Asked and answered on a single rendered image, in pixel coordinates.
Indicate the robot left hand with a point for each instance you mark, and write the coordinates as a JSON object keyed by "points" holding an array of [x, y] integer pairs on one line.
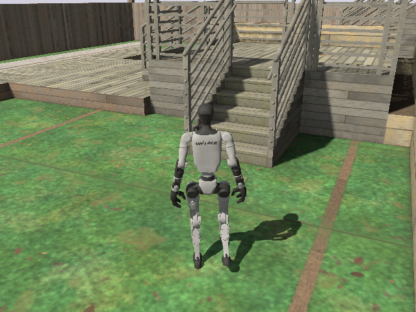
{"points": [[174, 198]]}

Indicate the robot right hand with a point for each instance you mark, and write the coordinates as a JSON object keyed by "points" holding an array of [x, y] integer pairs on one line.
{"points": [[242, 193]]}

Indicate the robot right upper arm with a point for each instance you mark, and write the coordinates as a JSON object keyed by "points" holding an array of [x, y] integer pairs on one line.
{"points": [[230, 148]]}

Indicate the left robot forearm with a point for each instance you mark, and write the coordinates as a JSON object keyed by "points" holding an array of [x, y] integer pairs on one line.
{"points": [[177, 178]]}

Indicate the right robot forearm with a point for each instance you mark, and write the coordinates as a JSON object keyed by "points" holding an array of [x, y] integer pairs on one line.
{"points": [[238, 175]]}

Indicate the robot left upper arm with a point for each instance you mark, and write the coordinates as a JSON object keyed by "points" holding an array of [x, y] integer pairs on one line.
{"points": [[183, 150]]}

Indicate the robot left shin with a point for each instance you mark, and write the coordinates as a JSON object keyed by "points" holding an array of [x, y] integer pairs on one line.
{"points": [[196, 238]]}

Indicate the left robot thigh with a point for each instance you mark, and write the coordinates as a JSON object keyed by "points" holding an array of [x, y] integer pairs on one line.
{"points": [[193, 196]]}

